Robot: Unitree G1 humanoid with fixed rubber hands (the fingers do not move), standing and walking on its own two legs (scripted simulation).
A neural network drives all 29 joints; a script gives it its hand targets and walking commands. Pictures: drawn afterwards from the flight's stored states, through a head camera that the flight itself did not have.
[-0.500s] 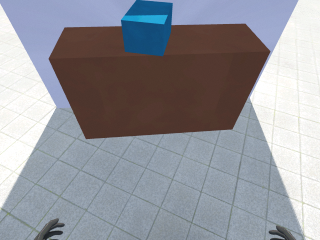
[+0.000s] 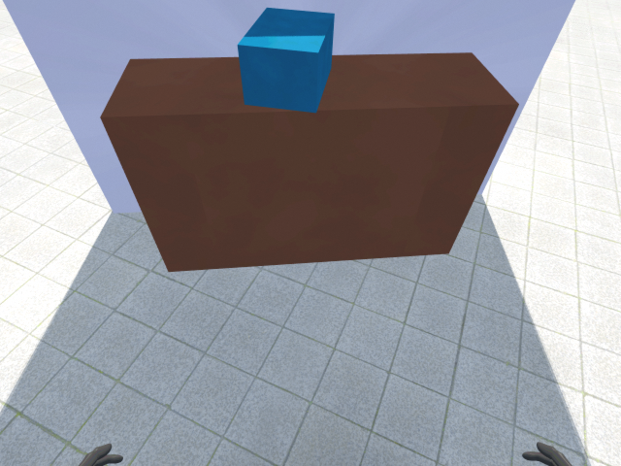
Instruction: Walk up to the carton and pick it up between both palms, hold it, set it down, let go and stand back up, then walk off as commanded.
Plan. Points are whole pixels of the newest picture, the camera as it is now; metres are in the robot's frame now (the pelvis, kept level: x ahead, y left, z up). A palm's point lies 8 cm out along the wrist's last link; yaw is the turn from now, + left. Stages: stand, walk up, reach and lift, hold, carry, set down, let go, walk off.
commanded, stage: stand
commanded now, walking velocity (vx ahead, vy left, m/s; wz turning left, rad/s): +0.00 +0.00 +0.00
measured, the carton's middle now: (290, 58) +1.17 +0.03 +0.01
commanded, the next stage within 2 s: none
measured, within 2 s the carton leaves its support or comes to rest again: neither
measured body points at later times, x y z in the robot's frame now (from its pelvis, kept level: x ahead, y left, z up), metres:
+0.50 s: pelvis -0.01 +0.00 +0.00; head +0.00 +0.00 +0.45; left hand +0.13 +0.31 -0.10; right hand +0.10 -0.32 -0.09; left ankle -0.01 +0.13 -0.73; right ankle +0.05 -0.15 -0.73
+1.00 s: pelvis +0.00 -0.01 +0.00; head +0.01 -0.01 +0.45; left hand +0.13 +0.30 -0.10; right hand +0.10 -0.33 -0.09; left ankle -0.01 +0.13 -0.73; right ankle +0.05 -0.15 -0.73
